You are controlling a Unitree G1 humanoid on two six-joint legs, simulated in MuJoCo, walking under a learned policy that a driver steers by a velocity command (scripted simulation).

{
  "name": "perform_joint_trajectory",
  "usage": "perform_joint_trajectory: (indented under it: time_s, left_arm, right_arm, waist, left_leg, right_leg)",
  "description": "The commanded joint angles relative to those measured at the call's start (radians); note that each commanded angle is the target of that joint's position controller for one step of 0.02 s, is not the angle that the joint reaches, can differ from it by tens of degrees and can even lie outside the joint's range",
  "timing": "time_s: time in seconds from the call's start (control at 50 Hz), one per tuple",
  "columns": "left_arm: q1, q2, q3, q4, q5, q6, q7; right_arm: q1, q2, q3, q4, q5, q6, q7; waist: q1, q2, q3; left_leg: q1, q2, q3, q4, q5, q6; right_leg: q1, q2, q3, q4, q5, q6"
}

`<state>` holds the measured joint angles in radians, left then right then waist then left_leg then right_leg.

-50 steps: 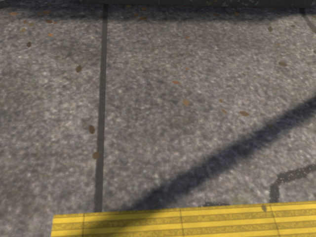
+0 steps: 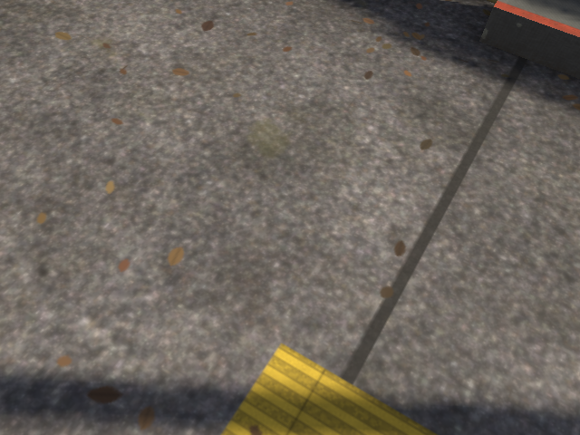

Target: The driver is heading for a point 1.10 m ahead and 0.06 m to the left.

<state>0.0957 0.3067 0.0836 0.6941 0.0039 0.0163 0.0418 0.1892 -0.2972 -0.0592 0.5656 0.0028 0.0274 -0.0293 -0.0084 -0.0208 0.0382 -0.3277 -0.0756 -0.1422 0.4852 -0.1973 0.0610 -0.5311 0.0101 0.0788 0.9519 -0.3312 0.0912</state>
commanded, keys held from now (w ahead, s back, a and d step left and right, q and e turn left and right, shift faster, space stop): q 0.38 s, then no key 0.40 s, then w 0.22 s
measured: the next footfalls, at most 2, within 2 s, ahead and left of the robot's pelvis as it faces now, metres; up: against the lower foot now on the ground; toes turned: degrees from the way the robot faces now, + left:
right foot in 0.20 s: +0.07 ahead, -0.14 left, +0.00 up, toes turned +13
left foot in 0.60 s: -0.01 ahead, +0.12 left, +0.00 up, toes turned +18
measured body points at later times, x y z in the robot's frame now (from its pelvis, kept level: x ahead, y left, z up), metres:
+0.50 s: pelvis +0.00 -0.03 +0.00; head +0.04 -0.02 +0.45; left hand +0.06 +0.28 -0.10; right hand +0.23 -0.25 -0.10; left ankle -0.05 +0.11 -0.69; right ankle +0.03 -0.15 -0.74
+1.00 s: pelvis +0.01 +0.01 -0.01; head +0.02 +0.00 +0.44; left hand +0.01 +0.31 -0.11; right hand +0.23 -0.20 -0.12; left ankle -0.05 +0.11 -0.74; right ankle +0.01 -0.10 -0.74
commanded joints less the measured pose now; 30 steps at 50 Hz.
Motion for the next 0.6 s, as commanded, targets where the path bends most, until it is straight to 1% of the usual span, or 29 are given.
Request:
perform_joint_trajectory:
  time_s: [0.02,0.06,0.12,0.14,0.16,0.18,0.2,0.22,0.24,0.26,0.28,0.3,0.32,0.34,0.36,0.38,0.4,0.42,0.46,0.48,0.52,0.54,0.56,0.58,0.6]
  left_arm:
    - [-0.044,0.07,0.015,-0.077,-0.004,-0.021,-0.004]
    - [-0.044,0.072,0.016,-0.078,-0.007,-0.029,-0.012]
    - [-0.03,0.075,0.018,-0.077,-0.014,-0.043,-0.026]
    - [-0.018,0.076,0.02,-0.075,-0.015,-0.047,-0.03]
    - [0.007,0.075,0.021,-0.068,-0.016,-0.051,-0.036]
    - [0.041,0.075,0.025,-0.056,-0.013,-0.055,-0.039]
    - [0.069,0.107,0.035,-0.049,-0.003,-0.055,-0.037]
    - [0.069,0.168,0.045,-0.063,0.013,-0.047,-0.03]
    - [0.063,0.201,0.052,-0.058,0.039,-0.043,-0.033]
    - [0.022,0.147,0.039,-0.082,0.03,-0.044,-0.027]
    - [-0.018,0.1,0.025,-0.09,0.021,-0.041,-0.018]
    - [-0.04,0.084,0.018,-0.099,0.011,-0.036,-0.011]
    - [-0.041,0.08,0.014,-0.098,0.0,-0.032,-0.004]
    - [-0.028,0.081,0.011,-0.096,0.001,-0.026,0.002]
    - [-0.008,0.086,0.012,-0.092,0.007,-0.021,0.007]
    - [0.016,0.093,0.014,-0.088,0.012,-0.015,0.009]
    - [0.041,0.103,0.017,-0.081,0.013,-0.011,0.009]
    - [0.05,0.117,0.02,-0.076,0.012,-0.009,0.007]
    - [0.041,0.143,0.027,-0.072,0.005,-0.005,-0.002]
    - [0.037,0.153,0.029,-0.069,-0.001,-0.003,-0.008]
    - [0.047,0.161,0.029,-0.057,-0.015,-0.002,-0.016]
    - [0.044,0.161,0.026,-0.051,-0.024,-0.003,-0.018]
    - [0.035,0.152,0.02,-0.046,-0.033,-0.002,-0.019]
    - [0.071,0.123,0.008,-0.026,-0.037,-0.006,-0.021]
    - [0.119,0.077,-0.009,-0.013,-0.012,-0.018,-0.029]
  right_arm:
    - [-0.024,-0.18,-0.057,-0.072,-0.001,-0.007,-0.006]
    - [-0.029,-0.184,-0.059,-0.073,-0.001,-0.002,-0.001]
    - [-0.042,-0.184,-0.061,-0.075,0.006,0.006,0.006]
    - [-0.049,-0.183,-0.062,-0.076,0.01,0.009,0.007]
    - [-0.065,-0.18,-0.062,-0.078,0.016,0.013,0.007]
    - [-0.081,-0.174,-0.06,-0.079,0.025,0.016,0.005]
    - [-0.063,-0.151,-0.055,-0.078,0.027,0.017,0.002]
    - [0.006,-0.092,-0.04,-0.067,0.014,0.015,0.005]
    - [-0.015,-0.16,-0.064,-0.093,0.024,0.004,0.001]
    - [0.004,-0.229,-0.088,-0.069,0.008,0.0,0.0]
    - [0.01,-0.232,-0.094,-0.046,0.015,0.004,0.003]
    - [0.027,-0.2,-0.09,-0.022,0.017,0.015,0.0]
    - [0.028,-0.173,-0.081,-0.022,0.017,0.023,0.003]
    - [0.019,-0.142,-0.071,-0.025,0.022,0.026,0.007]
    - [-0.005,-0.125,-0.064,-0.035,0.027,0.025,0.01]
    - [-0.034,-0.112,-0.058,-0.047,0.03,0.024,0.01]
    - [-0.058,-0.099,-0.05,-0.057,0.025,0.022,0.01]
    - [-0.069,-0.086,-0.042,-0.064,0.018,0.02,0.012]
    - [-0.071,-0.062,-0.026,-0.069,0.007,0.017,0.019]
    - [-0.067,-0.063,-0.024,-0.067,0.007,0.015,0.021]
    - [-0.046,-0.079,-0.027,-0.056,0.011,0.016,0.024]
    - [-0.022,-0.08,-0.029,-0.045,0.011,0.016,0.025]
    - [0.019,-0.075,-0.029,-0.025,0.009,0.016,0.027]
    - [0.04,-0.082,-0.031,-0.015,0.006,0.015,0.026]
    - [0.054,-0.124,-0.036,-0.022,0.002,0.015,0.018]
  waist:
    - [-0.01,0.172,-0.125]
    - [-0.015,0.178,-0.123]
    - [-0.014,0.19,-0.133]
    - [-0.008,0.193,-0.137]
    - [0.01,0.189,-0.142]
    - [0.036,0.178,-0.145]
    - [0.036,0.131,-0.16]
    - [-0.007,-0.098,-0.183]
    - [-0.007,-0.296,-0.103]
    - [-0.009,-0.185,-0.092]
    - [-0.021,-0.13,-0.08]
    - [-0.026,-0.098,-0.071]
    - [-0.015,-0.099,-0.056]
    - [-0.008,-0.098,-0.052]
    - [0.008,-0.11,-0.052]
    - [0.028,-0.123,-0.062]
    - [0.047,-0.129,-0.075]
    - [0.051,-0.132,-0.091]
    - [0.05,-0.146,-0.111]
    - [0.05,-0.157,-0.114]
    - [0.047,-0.171,-0.115]
    - [0.032,-0.166,-0.115]
    - [0.006,-0.154,-0.115]
    - [-0.004,-0.126,-0.115]
    - [0.009,-0.013,-0.161]
  left_leg:
    - [0.159,0.235,-0.318,-0.116,0.111,0.16]
    - [0.144,0.226,-0.352,-0.105,0.109,0.162]
    - [0.15,0.212,-0.403,-0.08,0.182,0.16]
    - [0.156,0.204,-0.417,-0.068,0.213,0.156]
    - [0.152,0.188,-0.418,-0.045,0.234,0.143]
    - [0.122,0.161,-0.405,-0.019,0.223,0.116]
    - [0.042,0.12,-0.367,0.037,0.101,0.069]
    - [-0.098,0.007,-0.208,0.258,-0.256,0.001]
    - [-0.279,-0.09,-0.043,0.453,-0.477,-0.06]
    - [-0.292,-0.007,-0.046,0.636,-0.42,-0.1]
    - [-0.288,0.006,-0.031,0.698,-0.35,-0.118]
    - [-0.292,0.013,-0.016,0.744,-0.299,-0.137]
    - [-0.322,0.019,-0.004,0.784,-0.257,-0.152]
    - [-0.319,0.026,0.027,0.776,-0.234,-0.161]
    - [-0.323,0.035,0.057,0.736,-0.213,-0.168]
    - [-0.335,0.047,0.075,0.685,-0.204,-0.175]
    - [-0.324,0.057,0.08,0.629,-0.212,-0.179]
    - [-0.288,0.068,0.085,0.569,-0.227,-0.178]
    - [-0.183,0.082,0.114,0.434,-0.265,-0.165]
    - [-0.133,0.082,0.133,0.374,-0.27,-0.157]
    - [-0.062,0.072,0.154,0.248,-0.235,-0.14]
    - [-0.012,0.065,0.162,0.147,-0.173,-0.124]
    - [0.073,0.052,0.18,0.0,-0.06,-0.099]
    - [0.181,0.048,0.17,-0.137,0.05,-0.071]
    - [0.345,0.149,0.036,-0.143,0.251,-0.042]
  right_leg:
    - [-0.024,0.009,0.023,-0.101,-0.021,-0.004]
    - [0.021,0.02,0.027,-0.158,-0.045,-0.012]
    - [0.095,0.039,0.025,-0.261,-0.058,-0.027]
    - [0.125,0.043,0.022,-0.313,-0.048,-0.035]
    - [0.176,0.045,0.015,-0.398,-0.003,-0.045]
    - [0.261,0.042,0.0,-0.528,0.101,-0.059]
    - [0.381,-0.037,0.042,-0.585,0.207,-0.091]
    - [0.5,-0.257,0.23,-0.613,0.356,-0.18]
    - [0.425,-0.398,0.435,-0.646,0.48,-0.351]
    - [0.4,-0.413,0.394,-0.639,0.462,-0.38]
    - [0.381,-0.346,0.29,-0.624,0.427,-0.335]
    - [0.383,-0.287,0.21,-0.615,0.386,-0.297]
    - [0.394,-0.274,0.171,-0.613,0.417,-0.298]
    - [0.391,-0.252,0.119,-0.618,0.445,-0.298]
    - [0.409,-0.239,0.084,-0.623,0.456,-0.301]
    - [0.449,-0.241,0.067,-0.621,0.471,-0.308]
    - [0.476,-0.249,0.066,-0.616,0.489,-0.317]
    - [0.484,-0.257,0.059,-0.608,0.506,-0.322]
    - [0.458,-0.266,0.031,-0.598,0.53,-0.326]
    - [0.439,-0.272,0.025,-0.596,0.543,-0.328]
    - [0.43,-0.282,0.034,-0.579,0.536,-0.327]
    - [0.422,-0.279,0.031,-0.558,0.52,-0.315]
    - [0.394,-0.267,0.017,-0.526,0.5,-0.292]
    - [0.342,-0.243,-0.004,-0.493,0.433,-0.241]
    - [0.24,-0.19,-0.057,-0.405,0.268,-0.151]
